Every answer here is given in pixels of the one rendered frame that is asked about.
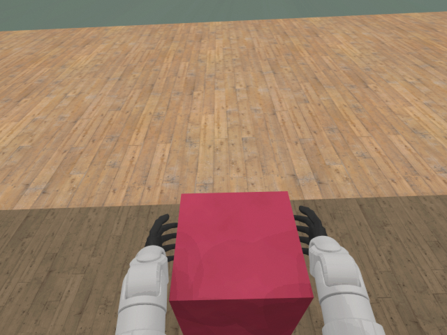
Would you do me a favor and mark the carton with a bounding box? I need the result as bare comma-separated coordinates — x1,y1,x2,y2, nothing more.
169,191,314,335

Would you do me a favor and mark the robot left forearm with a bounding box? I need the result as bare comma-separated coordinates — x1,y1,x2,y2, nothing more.
115,246,169,335

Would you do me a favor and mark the robot right hand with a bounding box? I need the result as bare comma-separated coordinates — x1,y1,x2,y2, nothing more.
294,206,328,255

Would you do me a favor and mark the robot right forearm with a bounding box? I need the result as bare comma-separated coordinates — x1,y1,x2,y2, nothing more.
309,236,386,335

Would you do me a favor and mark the robot left hand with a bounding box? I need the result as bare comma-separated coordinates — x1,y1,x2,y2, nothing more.
145,214,178,262

